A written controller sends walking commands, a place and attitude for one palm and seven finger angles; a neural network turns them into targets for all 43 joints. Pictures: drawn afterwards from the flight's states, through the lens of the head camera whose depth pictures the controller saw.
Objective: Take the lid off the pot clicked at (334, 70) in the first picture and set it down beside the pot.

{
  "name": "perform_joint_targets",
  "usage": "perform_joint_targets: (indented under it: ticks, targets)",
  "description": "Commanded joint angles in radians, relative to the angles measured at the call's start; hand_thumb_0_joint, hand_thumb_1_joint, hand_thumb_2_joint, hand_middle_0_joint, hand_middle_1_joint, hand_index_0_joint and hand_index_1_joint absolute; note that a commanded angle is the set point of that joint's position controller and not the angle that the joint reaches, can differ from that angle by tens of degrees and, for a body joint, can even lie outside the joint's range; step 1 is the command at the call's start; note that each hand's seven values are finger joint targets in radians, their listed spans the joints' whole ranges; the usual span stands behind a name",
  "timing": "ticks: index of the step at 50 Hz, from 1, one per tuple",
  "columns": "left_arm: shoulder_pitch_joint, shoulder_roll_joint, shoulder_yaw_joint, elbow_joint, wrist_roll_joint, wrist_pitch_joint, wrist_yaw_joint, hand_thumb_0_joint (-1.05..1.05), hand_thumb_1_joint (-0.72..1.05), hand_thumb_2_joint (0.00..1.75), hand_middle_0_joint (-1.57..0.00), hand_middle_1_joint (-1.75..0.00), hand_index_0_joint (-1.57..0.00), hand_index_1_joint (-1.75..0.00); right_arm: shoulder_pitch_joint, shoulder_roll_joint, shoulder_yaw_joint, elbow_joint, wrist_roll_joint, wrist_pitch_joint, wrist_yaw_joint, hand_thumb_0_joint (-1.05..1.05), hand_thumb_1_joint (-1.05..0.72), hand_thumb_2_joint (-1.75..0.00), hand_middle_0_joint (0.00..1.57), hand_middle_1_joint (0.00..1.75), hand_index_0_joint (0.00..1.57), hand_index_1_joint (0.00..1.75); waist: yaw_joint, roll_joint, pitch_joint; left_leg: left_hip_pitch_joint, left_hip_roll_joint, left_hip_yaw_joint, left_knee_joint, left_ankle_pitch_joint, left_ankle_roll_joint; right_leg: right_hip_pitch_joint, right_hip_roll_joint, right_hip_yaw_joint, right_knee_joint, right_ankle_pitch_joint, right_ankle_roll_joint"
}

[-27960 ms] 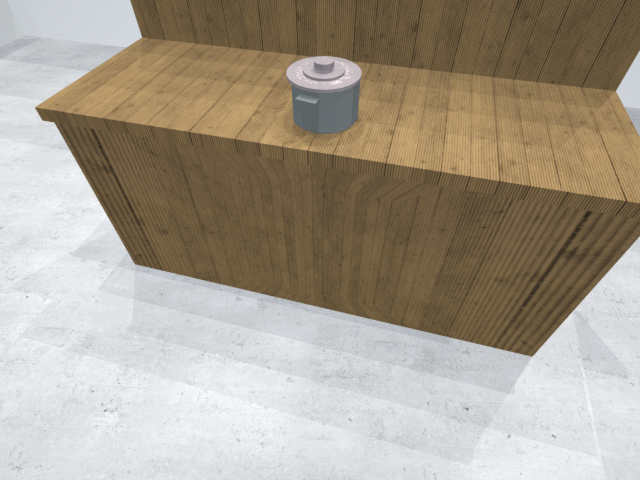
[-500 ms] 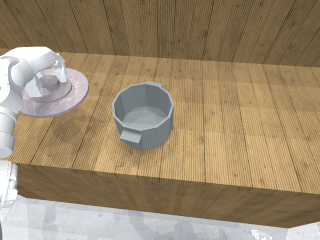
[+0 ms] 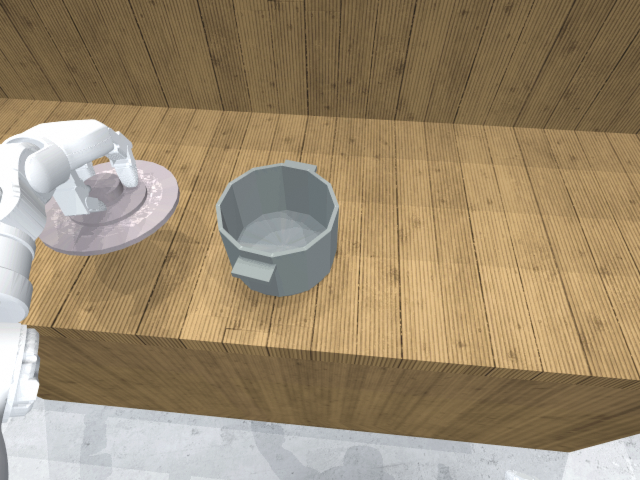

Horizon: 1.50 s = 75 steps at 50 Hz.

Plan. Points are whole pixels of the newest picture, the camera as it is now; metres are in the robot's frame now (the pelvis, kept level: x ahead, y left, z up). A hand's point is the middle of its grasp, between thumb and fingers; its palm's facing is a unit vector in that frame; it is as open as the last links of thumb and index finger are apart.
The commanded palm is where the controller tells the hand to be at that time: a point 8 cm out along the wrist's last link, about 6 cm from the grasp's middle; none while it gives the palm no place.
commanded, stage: lower the lid onto the table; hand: left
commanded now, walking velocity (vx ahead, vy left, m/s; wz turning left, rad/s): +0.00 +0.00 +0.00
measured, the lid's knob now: (102, 188) +0.46 +0.29 +0.10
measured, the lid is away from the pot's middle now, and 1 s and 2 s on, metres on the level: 0.23 0.24 0.24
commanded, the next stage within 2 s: none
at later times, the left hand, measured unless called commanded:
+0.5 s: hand (95, 202) +0.44 +0.29 +0.09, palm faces -0.46 -0.03 -0.89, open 7.6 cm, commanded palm +0.46 +0.30 +0.15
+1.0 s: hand (107, 216) +0.45 +0.30 +0.06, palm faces -0.50 -0.05 -0.86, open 7.6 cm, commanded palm +0.47 +0.30 +0.12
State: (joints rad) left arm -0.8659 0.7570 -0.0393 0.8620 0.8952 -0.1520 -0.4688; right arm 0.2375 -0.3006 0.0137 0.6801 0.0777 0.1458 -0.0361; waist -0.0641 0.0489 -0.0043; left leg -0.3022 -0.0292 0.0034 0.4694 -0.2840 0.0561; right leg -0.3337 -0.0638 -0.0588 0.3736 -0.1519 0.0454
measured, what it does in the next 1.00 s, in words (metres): stands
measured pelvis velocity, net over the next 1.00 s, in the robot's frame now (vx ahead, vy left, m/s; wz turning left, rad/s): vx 0.01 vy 0.01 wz -0.03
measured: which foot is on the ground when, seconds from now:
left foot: down 0.00-1.00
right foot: down 0.00-1.00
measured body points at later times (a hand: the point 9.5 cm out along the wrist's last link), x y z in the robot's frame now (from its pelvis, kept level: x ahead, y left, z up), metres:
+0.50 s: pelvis +0.00 +0.00 +0.00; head +0.07 +0.00 +0.44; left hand +0.46 +0.29 +0.14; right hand +0.04 -0.28 -0.13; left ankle -0.03 +0.08 -0.74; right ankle +0.01 -0.16 -0.74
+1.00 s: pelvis +0.01 +0.01 -0.01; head +0.08 +0.02 +0.44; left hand +0.47 +0.30 +0.11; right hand +0.05 -0.27 -0.13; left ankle -0.03 +0.08 -0.74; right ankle +0.01 -0.16 -0.74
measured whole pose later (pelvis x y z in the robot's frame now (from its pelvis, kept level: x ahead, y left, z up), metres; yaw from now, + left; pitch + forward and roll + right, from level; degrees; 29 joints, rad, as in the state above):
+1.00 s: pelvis +0.01 +0.01 -0.01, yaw -2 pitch +11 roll -2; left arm -0.85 0.76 -0.02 1.03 0.96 -0.25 -0.37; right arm 0.29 -0.29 0.01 0.71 0.07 0.13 -0.08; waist -0.09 0.03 -0.03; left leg -0.40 -0.02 0.03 0.54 -0.33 0.07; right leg -0.43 -0.06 -0.03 0.43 -0.17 0.04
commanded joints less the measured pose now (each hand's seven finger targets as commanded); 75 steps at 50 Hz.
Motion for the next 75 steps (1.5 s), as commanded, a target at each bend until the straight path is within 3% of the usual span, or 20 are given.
perform_joint_targets:
  ticks: [1, 3, 6, 12, 13, 17, 21, 23, 27, 33, 40, 43, 47, 50, 52, 55, 57, 65, 71, 75]
  targets:
    - [-0.552, 0.342, 0.101, -0.255, 0.016, -0.008, 0.068, 0.00, 0.60, 1.06, -0.85, -0.96, -0.86, -0.98, 0.019, -0.151, -0.058, -0.096, -0.001, -0.023, -0.017, 0.00, -0.90, -0.90, 0.20, 0.30, 0.20, 0.30, -0.002, 0.081, -0.433, 0.189, 0.014, -0.040, -0.025, 0.487, 0.012, 0.173, 0.056, -0.017, 0.024, 0.290, -0.085]
    - [-0.535, 0.346, 0.108, -0.257, 0.017, -0.020, 0.076, 0.00, 0.60, 1.06, -0.85, -0.96, -0.86, -0.98, 0.035, -0.150, -0.062, -0.097, -0.008, -0.026, -0.016, 0.00, -0.90, -0.90, 0.20, 0.30, 0.20, 0.30, -0.008, 0.101, -0.472, 0.230, 0.017, -0.047, -0.013, 0.535, 0.009, 0.155, 0.065, -0.011, 0.024, 0.272, -0.082]
    - [-0.489, 0.370, 0.140, -0.133, -0.010, -0.024, 0.072, 0.00, 0.60, 1.06, -0.85, -0.96, -0.86, -0.98, 0.048, -0.160, -0.055, -0.077, 0.001, -0.023, -0.027, 0.00, -0.90, -0.90, 0.20, 0.30, 0.20, 0.30, -0.007, 0.027, -0.396, 0.147, 0.012, -0.030, -0.022, 0.393, 0.019, 0.163, 0.058, -0.020, 0.020, 0.252, -0.082]
    - [-0.578, 0.415, 0.131, -0.146, 0.029, -0.040, 0.099, 0.00, 0.60, 1.06, -0.85, -0.96, -0.86, -0.98, 0.066, -0.177, -0.061, -0.059, -0.002, -0.034, -0.043, 0.00, -0.90, -0.90, 0.20, 0.30, 0.20, 0.30, -0.016, 0.066, -0.410, 0.147, 0.013, -0.024, -0.016, 0.379, 0.016, 0.140, 0.056, -0.011, 0.026, 0.250, -0.090]
    - [-0.582, 0.400, 0.122, -0.171, 0.038, -0.045, 0.101, 0.00, 0.60, 1.06, -0.85, -0.96, -0.86, -0.98, 0.075, -0.164, -0.061, -0.069, -0.003, -0.037, -0.045, 0.00, -0.90, -0.90, 0.20, 0.30, 0.20, 0.30, -0.016, 0.099, -0.460, 0.175, 0.014, -0.028, -0.018, 0.414, 0.017, 0.150, 0.062, -0.006, 0.029, 0.253, -0.086]
    - [-0.517, 0.408, 0.147, -0.116, 0.015, -0.061, 0.101, 0.00, 0.60, 1.06, -0.85, -0.96, -0.86, -0.98, 0.084, -0.175, -0.065, -0.058, -0.005, -0.041, -0.045, 0.00, -0.90, -0.90, 0.20, 0.30, 0.20, 0.30, -0.017, 0.084, -0.432, 0.178, 0.019, -0.031, 0.007, 0.470, 0.015, 0.123, 0.060, -0.011, 0.033, 0.268, -0.086]
    - [-0.514, 0.338, 0.097, -0.108, 0.016, -0.060, 0.096, 0.00, 0.60, 1.06, -0.85, -0.96, -0.86, -0.98, 0.089, -0.165, -0.063, -0.053, -0.001, -0.036, -0.042, 0.00, -0.90, -0.90, 0.20, 0.30, 0.20, 0.30, -0.021, 0.107, -0.403, 0.181, 0.025, -0.035, 0.007, 0.496, 0.012, 0.083, 0.065, -0.016, 0.034, 0.256, -0.085]
    - [-0.527, 0.376, 0.125, -0.145, 0.033, -0.067, 0.108, 0.00, 0.60, 1.06, -0.85, -0.96, -0.86, -0.98, 0.099, -0.168, -0.068, -0.055, -0.006, -0.032, -0.036, 0.00, -0.90, -0.90, 0.20, 0.30, 0.20, 0.30, -0.019, 0.128, -0.455, 0.209, 0.026, -0.042, 0.013, 0.552, 0.003, 0.086, 0.071, -0.013, 0.042, 0.262, -0.085]
    - [-0.469, 0.396, 0.155, -0.073, 0.020, -0.075, 0.116, 0.00, 0.60, 1.06, -0.85, -0.96, -0.86, -0.98, 0.102, -0.179, -0.069, -0.046, -0.007, -0.030, -0.037, 0.00, -0.90, -0.90, 0.20, 0.30, 0.20, 0.30, -0.017, 0.054, -0.417, 0.168, 0.025, -0.036, 0.023, 0.522, 0.012, 0.087, 0.065, -0.011, 0.045, 0.272, -0.085]
    - [-0.484, 0.377, 0.148, -0.130, 0.040, -0.086, 0.135, 0.00, 0.60, 1.06, -0.85, -0.96, -0.86, -0.98, 0.113, -0.163, -0.072, -0.058, -0.013, -0.029, -0.033, 0.00, -0.90, -0.90, 0.20, 0.30, 0.20, 0.30, -0.019, 0.128, -0.478, 0.245, 0.034, -0.056, 0.032, 0.669, -0.008, 0.055, 0.076, -0.014, 0.056, 0.277, -0.083]
    - [-0.503, 0.316, 0.085, -0.053, 0.042, -0.071, 0.138, 0.00, 0.60, 1.06, -0.85, -0.96, -0.86, -0.98, 0.120, -0.166, -0.066, -0.042, -0.003, -0.025, -0.039, 0.00, -0.90, -0.90, 0.20, 0.30, 0.20, 0.30, -0.032, 0.064, -0.413, 0.167, 0.031, -0.038, 0.029, 0.511, 0.004, 0.025, 0.071, -0.014, 0.054, 0.240, -0.084]
    - [-0.534, 0.359, 0.116, -0.108, 0.056, -0.085, 0.152, 0.00, 0.60, 1.06, -0.85, -0.96, -0.86, -0.98, 0.141, -0.165, -0.073, -0.046, -0.014, -0.031, -0.043, 0.00, -0.90, -0.90, 0.20, 0.30, 0.20, 0.30, -0.033, 0.127, -0.501, 0.247, 0.033, -0.050, 0.051, 0.622, -0.010, 0.017, 0.078, -0.010, 0.068, 0.256, -0.084]
    - [-0.500, 0.430, 0.176, -0.049, 0.037, -0.097, 0.159, 0.00, 0.60, 1.06, -0.85, -0.96, -0.86, -0.98, 0.143, -0.183, -0.067, -0.030, -0.013, -0.034, -0.054, 0.00, -0.90, -0.90, 0.20, 0.30, 0.20, 0.30, -0.028, 0.066, -0.480, 0.183, 0.028, -0.036, 0.060, 0.575, 0.006, 0.049, 0.068, -0.005, 0.074, 0.291, -0.083]
    - [-0.504, 0.293, 0.067, -0.020, 0.045, -0.086, 0.152, 0.00, 0.60, 1.06, -0.85, -0.96, -0.86, -0.98, 0.150, -0.168, -0.067, -0.020, -0.008, -0.038, -0.054, 0.00, -0.90, -0.90, 0.20, 0.30, 0.20, 0.30, -0.044, 0.115, -0.426, 0.197, 0.038, -0.039, 0.062, 0.599, -0.006, -0.030, 0.075, -0.015, 0.071, 0.255, -0.081]
    - [-0.501, 0.371, 0.125, -0.036, 0.057, -0.097, 0.163, 0.00, 0.60, 1.06, -0.85, -0.96, -0.86, -0.98, 0.152, -0.182, -0.071, -0.018, -0.011, -0.035, -0.049, 0.00, -0.90, -0.90, 0.20, 0.30, 0.20, 0.30, -0.030, 0.124, -0.435, 0.204, 0.037, -0.044, 0.077, 0.636, -0.017, -0.038, 0.075, -0.011, 0.084, 0.253, -0.087]
    - [-0.467, 0.323, 0.095, -0.009, 0.058, -0.098, 0.160, 0.00, 0.60, 1.06, -0.85, -0.96, -0.86, -0.98, 0.161, -0.170, -0.067, -0.026, -0.010, -0.033, -0.051, 0.00, -0.90, -0.90, 0.20, 0.30, 0.20, 0.30, -0.036, 0.103, -0.462, 0.187, 0.033, -0.040, 0.084, 0.607, -0.009, -0.023, 0.078, -0.009, 0.090, 0.258, -0.084]
    - [-0.481, 0.383, 0.140, -0.035, 0.053, -0.106, 0.167, 0.00, 0.60, 1.06, -0.85, -0.96, -0.86, -0.98, 0.162, -0.182, -0.072, -0.023, -0.014, -0.031, -0.050, 0.00, -0.90, -0.90, 0.20, 0.30, 0.20, 0.30, -0.028, 0.103, -0.476, 0.187, 0.034, -0.040, 0.090, 0.627, -0.008, -0.013, 0.074, -0.005, 0.097, 0.277, -0.086]
    - [-0.457, 0.423, 0.182, -0.046, 0.071, -0.121, 0.187, 0.00, 0.60, 1.06, -0.85, -0.96, -0.86, -0.98, 0.188, -0.174, -0.072, -0.023, -0.013, -0.030, -0.060, 0.00, -0.90, -0.90, 0.20, 0.30, 0.20, 0.30, -0.029, 0.145, -0.530, 0.216, 0.036, -0.053, 0.110, 0.715, -0.017, -0.023, 0.081, -0.013, 0.117, 0.294, -0.084]
    - [-0.404, 0.350, 0.117, 0.064, 0.061, -0.104, 0.176, 0.00, 0.60, 1.06, -0.85, -0.96, -0.86, -0.98, 0.191, -0.178, -0.068, -0.017, -0.008, -0.023, -0.052, 0.00, -0.90, -0.90, 0.20, 0.30, 0.20, 0.30, -0.040, 0.063, -0.429, 0.091, 0.027, -0.024, 0.110, 0.525, 0.003, -0.053, 0.081, -0.008, 0.115, 0.239, -0.085]
    - [-0.471, 0.366, 0.124, -0.049, 0.079, -0.124, 0.182, 0.00, 0.60, 1.06, -0.85, -0.96, -0.86, -0.98, 0.199, -0.172, -0.076, -0.016, -0.015, -0.023, -0.057, 0.00, -0.90, -0.90, 0.20, 0.30, 0.20, 0.30, -0.042, 0.172, -0.531, 0.208, 0.036, -0.042, 0.138, 0.670, -0.018, -0.085, 0.086, -0.010, 0.134, 0.257, -0.087]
